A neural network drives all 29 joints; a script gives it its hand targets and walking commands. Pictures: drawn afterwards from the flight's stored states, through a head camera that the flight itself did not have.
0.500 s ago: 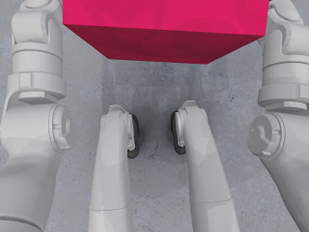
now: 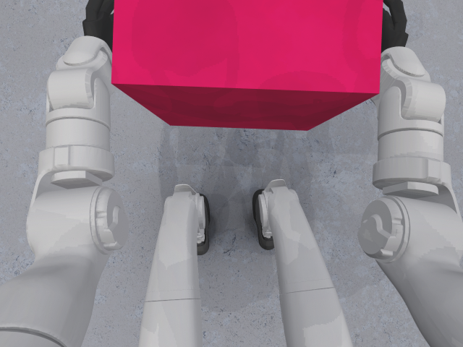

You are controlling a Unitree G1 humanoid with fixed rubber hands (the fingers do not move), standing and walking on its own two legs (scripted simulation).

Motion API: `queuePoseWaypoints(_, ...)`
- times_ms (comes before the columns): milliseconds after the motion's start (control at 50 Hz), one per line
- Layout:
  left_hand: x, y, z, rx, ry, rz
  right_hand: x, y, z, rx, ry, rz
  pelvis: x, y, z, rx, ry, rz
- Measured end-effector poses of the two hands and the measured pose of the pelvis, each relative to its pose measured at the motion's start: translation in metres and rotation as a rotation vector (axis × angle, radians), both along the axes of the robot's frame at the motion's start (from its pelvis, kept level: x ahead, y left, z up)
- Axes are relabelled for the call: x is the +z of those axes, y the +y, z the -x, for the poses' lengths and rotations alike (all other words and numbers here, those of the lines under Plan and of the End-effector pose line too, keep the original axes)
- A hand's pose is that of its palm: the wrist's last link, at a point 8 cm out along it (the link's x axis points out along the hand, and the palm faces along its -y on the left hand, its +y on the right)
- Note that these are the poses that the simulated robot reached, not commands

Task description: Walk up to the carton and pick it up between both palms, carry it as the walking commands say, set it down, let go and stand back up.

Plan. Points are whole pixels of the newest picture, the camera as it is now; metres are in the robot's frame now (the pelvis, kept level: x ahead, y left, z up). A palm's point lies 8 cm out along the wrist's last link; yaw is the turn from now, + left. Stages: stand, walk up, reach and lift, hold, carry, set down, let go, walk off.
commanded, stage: reach and lift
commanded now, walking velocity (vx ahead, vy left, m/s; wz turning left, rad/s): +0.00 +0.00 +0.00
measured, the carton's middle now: (243, 45) +0.55 -0.03 -0.10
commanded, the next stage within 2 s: none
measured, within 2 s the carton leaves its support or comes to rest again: neither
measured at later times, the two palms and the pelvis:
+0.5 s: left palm (60, 26) +0.50 +0.18 +0.06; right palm (433, 31) +0.47 -0.21 +0.07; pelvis +0.08 +0.00 +0.08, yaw +0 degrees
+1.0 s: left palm (2, 13) +0.46 +0.18 +0.13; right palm out of the picture +0.43 -0.21 +0.14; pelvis +0.11 +0.00 +0.13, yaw +1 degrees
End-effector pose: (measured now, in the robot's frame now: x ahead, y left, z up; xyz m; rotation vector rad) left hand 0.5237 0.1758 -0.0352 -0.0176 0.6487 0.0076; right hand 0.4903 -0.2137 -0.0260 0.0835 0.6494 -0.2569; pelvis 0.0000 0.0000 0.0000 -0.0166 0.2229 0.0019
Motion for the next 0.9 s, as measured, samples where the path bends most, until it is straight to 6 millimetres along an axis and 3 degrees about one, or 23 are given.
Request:
queuePoseWaypoints(160, 0.021, 0.005, 0.017, 0.001, 0.055, 0.007, 0.025, 0.004, 0.015, 0.003, 0.054, -0.003, 0.023, 0.003, -0.025, -0.001, 0.087, 0.007)
queuePoseWaypoints(360, 0.069, 0.009, 0.029, 0.025, 0.058, 0.037, 0.080, 0.007, 0.018, 0.028, 0.048, -0.007, 0.058, 0.005, -0.064, 0.002, 0.171, 0.011)
queuePoseWaypoints(480, 0.088, 0.009, 0.027, 0.000, 0.070, 0.010, 0.094, 0.006, 0.021, 0.043, 0.067, 0.005, 0.078, 0.005, -0.079, 0.004, 0.158, 0.011)
queuePoseWaypoints(600, 0.099, 0.005, 0.038, -0.028, 0.107, -0.026, 0.102, 0.002, 0.033, 0.054, 0.109, 0.011, 0.097, 0.003, -0.094, 0.006, 0.125, 0.009)
queuePoseWaypoints(900, 0.153, 0.006, 0.055, -0.012, 0.061, -0.027, 0.150, 0.002, 0.050, 0.046, 0.059, -0.011, 0.126, 0.001, -0.105, 0.013, -0.015, 0.005)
